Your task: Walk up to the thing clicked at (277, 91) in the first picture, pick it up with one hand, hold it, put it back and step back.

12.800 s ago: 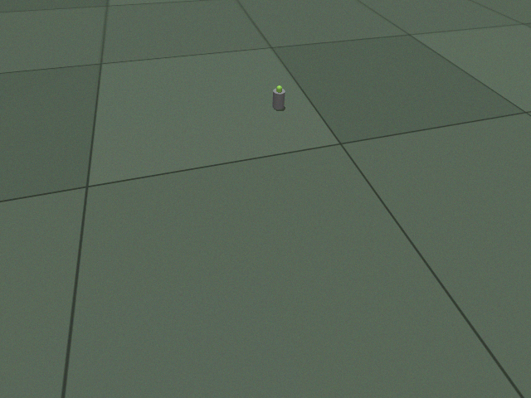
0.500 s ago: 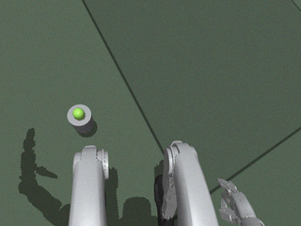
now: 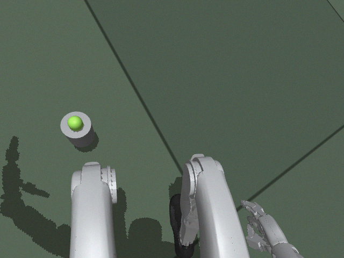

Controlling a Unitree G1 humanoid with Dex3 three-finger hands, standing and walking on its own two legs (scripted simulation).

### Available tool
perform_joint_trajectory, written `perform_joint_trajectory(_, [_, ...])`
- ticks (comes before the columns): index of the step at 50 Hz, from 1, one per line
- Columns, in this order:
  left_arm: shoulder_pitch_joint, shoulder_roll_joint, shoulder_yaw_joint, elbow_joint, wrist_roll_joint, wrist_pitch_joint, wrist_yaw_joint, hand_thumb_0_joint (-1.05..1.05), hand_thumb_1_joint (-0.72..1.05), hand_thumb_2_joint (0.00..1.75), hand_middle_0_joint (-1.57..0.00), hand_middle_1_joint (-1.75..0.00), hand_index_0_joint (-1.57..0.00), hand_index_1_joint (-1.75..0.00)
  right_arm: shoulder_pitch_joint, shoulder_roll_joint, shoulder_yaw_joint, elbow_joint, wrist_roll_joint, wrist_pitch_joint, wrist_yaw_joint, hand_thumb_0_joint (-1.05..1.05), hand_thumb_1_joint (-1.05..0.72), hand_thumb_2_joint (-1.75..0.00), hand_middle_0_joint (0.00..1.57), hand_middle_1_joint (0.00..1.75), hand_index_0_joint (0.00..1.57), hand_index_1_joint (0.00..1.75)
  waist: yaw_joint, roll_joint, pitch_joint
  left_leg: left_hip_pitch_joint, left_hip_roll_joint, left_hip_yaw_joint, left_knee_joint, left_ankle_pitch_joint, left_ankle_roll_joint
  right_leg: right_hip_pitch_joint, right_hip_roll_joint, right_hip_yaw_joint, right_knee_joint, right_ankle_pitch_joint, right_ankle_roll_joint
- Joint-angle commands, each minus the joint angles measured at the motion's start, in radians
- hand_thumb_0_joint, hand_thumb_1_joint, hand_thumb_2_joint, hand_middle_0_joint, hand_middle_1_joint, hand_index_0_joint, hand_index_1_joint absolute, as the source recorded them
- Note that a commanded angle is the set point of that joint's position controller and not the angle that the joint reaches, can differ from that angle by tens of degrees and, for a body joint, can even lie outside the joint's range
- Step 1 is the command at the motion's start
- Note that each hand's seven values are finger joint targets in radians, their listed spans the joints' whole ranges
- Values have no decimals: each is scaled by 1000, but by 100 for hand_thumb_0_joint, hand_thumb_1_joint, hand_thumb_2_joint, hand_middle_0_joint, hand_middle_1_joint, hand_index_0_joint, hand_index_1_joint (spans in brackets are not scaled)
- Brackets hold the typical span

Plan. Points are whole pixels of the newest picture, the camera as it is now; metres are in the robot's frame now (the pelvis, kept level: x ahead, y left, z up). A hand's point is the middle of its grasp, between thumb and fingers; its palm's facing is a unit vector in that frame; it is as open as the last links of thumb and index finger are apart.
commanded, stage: approach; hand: left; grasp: from the side
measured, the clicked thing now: (78, 128) +0.46 +0.21 -0.29
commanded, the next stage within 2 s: close in in 0.30 s
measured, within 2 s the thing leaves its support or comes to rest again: neither
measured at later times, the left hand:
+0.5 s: hand (45, 134) +0.42 +0.28 -0.22, palm faces +0.01 -1.00 +0.06, open 17.5 cm
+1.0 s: hand (71, 133) +0.44 +0.22 -0.25, palm faces +0.05 -1.00 +0.05, open 17.5 cm
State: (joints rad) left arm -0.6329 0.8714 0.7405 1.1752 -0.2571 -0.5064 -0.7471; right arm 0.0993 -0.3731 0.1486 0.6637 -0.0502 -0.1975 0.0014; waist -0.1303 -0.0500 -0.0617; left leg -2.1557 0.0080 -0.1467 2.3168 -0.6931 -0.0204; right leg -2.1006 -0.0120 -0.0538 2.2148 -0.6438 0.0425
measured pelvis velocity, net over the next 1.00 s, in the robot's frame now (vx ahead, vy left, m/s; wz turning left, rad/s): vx -0.02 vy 0.03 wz -0.15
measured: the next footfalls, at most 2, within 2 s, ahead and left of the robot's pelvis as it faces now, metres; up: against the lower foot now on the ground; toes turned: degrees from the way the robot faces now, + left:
none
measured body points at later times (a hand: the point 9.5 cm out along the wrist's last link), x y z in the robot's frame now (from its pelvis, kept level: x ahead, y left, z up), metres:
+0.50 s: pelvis -0.01 +0.01 -0.07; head +0.23 +0.15 +0.28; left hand +0.42 +0.34 -0.22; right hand +0.14 -0.26 -0.12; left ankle +0.08 +0.13 -0.33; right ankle +0.11 -0.13 -0.33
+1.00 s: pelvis -0.02 +0.03 -0.08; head +0.22 +0.19 +0.26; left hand +0.43 +0.28 -0.25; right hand +0.11 -0.24 -0.10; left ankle +0.08 +0.13 -0.33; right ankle +0.11 -0.13 -0.33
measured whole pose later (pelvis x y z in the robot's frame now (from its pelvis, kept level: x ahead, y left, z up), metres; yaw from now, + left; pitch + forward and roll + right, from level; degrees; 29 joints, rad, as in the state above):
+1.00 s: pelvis -0.02 +0.03 -0.08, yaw -9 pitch +11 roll -19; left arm -0.66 0.81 0.45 1.51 -0.13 -1.10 -0.20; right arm -0.14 -0.40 0.51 0.56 -0.35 -0.04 0.14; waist -0.27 -0.25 0.28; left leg -2.20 0.00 -0.36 2.67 -0.71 0.02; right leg -2.04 0.06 -0.21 2.37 -0.59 0.07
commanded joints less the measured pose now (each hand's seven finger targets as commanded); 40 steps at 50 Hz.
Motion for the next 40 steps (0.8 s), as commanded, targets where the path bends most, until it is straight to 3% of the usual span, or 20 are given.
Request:
perform_joint_trajectory(1, [-170,250,6,-36,-34,-127,-5,0,-55,3,-7,-9,-6,-10,78,-255,-58,-56,-16,-25,-4,0,-89,-90,20,30,20,30,-30,184,-474,340,6,59,-226,77,41,241,30,-94,-163,55,-74])
perform_joint_trajectory(3, [-188,275,9,-33,-25,-167,7,0,-56,3,-7,-9,-5,-10,70,-268,-42,-59,-31,-21,2,0,-89,-90,20,30,20,30,-34,212,-488,357,9,51,-202,102,33,241,31,-105,-131,80,-75])
perform_joint_trajectory(4, [-235,331,28,-70,-16,-194,15,0,-54,4,-6,-9,-5,-10,59,-272,-30,-62,-40,-17,6,0,-89,-90,20,30,20,30,-30,238,-494,368,12,47,-194,105,29,233,32,-109,-116,78,-76])
perform_joint_trajectory(5, [-218,313,12,-25,-9,-209,21,0,-56,3,-7,-9,-6,-10,54,-278,-24,-59,-51,-11,8,0,-90,-90,20,30,20,30,-38,252,-501,376,15,48,-181,101,28,236,36,-111,-111,79,-75])
perform_joint_trajectory(9, [-253,392,48,-100,12,-290,62,0,-55,4,-7,-9,-5,-10,9,-298,14,-80,-89,15,19,0,-91,-90,20,30,20,30,-41,337,-541,425,24,37,-148,142,16,268,40,-127,-65,117,-72])
perform_joint_trajectory(11, [-236,359,34,-77,12,-325,75,0,-56,4,-7,-10,-5,-10,-17,-308,32,-80,-107,33,25,0,-91,-90,20,30,20,30,-56,371,-528,441,28,25,-135,149,9,261,42,-141,-41,128,-71])
perform_joint_trajectory(13, [-208,388,54,-54,25,-352,96,0,-55,5,-6,-10,-5,-10,-18,-324,48,-62,-131,47,25,0,-92,-91,20,30,20,30,-67,415,-532,460,33,16,-111,197,1,281,45,-152,-17,174,-71])
perform_joint_trajectory(17, [-193,273,-37,12,40,-394,129,0,-57,6,-6,-10,-5,-11,-69,-334,76,-64,-163,70,31,0,-92,-91,20,30,20,30,-115,440,-439,449,39,-7,-100,177,-8,233,50,-183,4,168,-72])
perform_joint_trajectory(21, [-188,190,-115,106,44,-439,172,0,-61,0,-7,-9,-7,-8,-105,-348,110,-74,-183,85,44,0,-93,-91,20,30,20,30,-168,351,-366,390,40,-35,-57,148,-5,233,57,-215,8,165,-64])
perform_joint_trajectory(25, [-207,169,-131,129,36,-504,248,0,-61,0,-7,-9,-8,-8,-147,-361,150,-91,-208,98,62,0,-94,-91,20,30,20,30,-180,308,-332,356,40,-60,-26,140,-2,268,66,-238,17,168,-54])
perform_joint_trajectory(30, [-210,219,-90,130,62,-586,374,0,-61,0,-7,-8,-7,-7,-187,-376,186,-102,-241,120,80,0,-94,-91,20,30,20,30,-171,346,-299,368,44,-77,-20,138,-12,289,76,-258,32,172,-51])
perform_joint_trajectory(35, [-204,198,-146,153,143,-622,460,0,-53,3,-6,-7,-6,-6,-202,-379,204,-101,-269,145,95,0,-93,-90,20,30,20,30,-195,415,-227,372,51,-92,-41,108,-23,272,79,-275,39,166,-54])
perform_joint_trajectory(40, [-221,108,-261,159,159,-634,486,0,-50,2,-5,-6,-5,-5,-218,-391,207,-105,-290,163,104,0,-93,-90,20,30,20,30,-254,385,-189,372,55,-127,-45,78,-23,239,79,-289,38,164,-46])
